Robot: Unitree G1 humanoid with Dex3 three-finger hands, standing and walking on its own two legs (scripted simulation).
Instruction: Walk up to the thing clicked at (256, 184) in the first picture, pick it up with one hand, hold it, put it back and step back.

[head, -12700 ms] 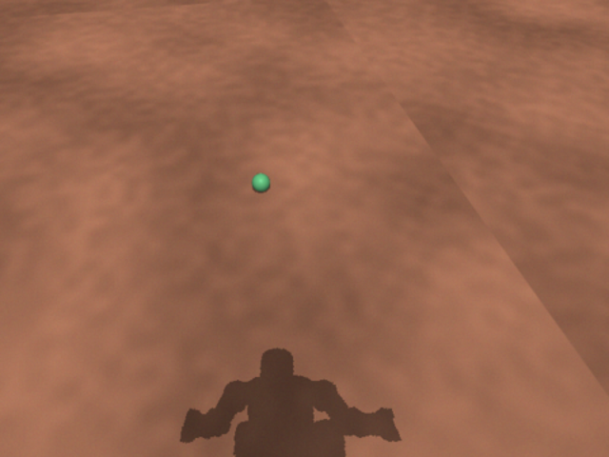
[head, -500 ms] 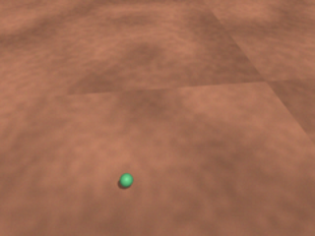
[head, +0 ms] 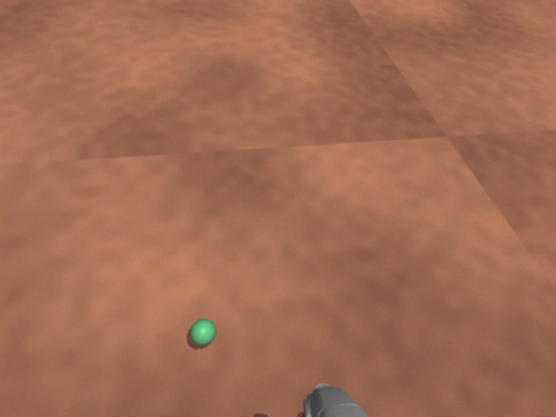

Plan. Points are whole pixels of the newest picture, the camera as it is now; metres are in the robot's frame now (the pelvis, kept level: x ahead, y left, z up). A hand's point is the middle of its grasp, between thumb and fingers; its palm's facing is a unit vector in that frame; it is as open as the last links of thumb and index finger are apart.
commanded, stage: walk up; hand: left
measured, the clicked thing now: (203, 332) +0.45 +0.20 -0.73
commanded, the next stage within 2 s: none
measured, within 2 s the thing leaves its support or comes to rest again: neither
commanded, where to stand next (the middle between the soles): +0.07 -0.04 m, yaw +0 degrees
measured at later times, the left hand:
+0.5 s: hand (139, 391) +0.18 +0.22 -0.16, palm faces -0.01 -0.95 -0.32, open 7.4 cm
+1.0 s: hand out of the picture +0.11 +0.22 -0.15, palm faces +0.04 -0.94 -0.33, open 7.4 cm
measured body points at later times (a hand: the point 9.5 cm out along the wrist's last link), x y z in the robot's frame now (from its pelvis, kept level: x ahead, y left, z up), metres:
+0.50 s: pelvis +0.05 -0.03 +0.00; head +0.08 -0.02 +0.44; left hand +0.18 +0.27 -0.13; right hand +0.13 -0.34 -0.12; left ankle +0.03 +0.12 -0.74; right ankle +0.09 -0.15 -0.74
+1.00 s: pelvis +0.04 -0.03 +0.01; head +0.06 -0.03 +0.46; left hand +0.11 +0.27 -0.12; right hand +0.14 -0.33 -0.12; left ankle +0.03 +0.12 -0.74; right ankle +0.09 -0.15 -0.74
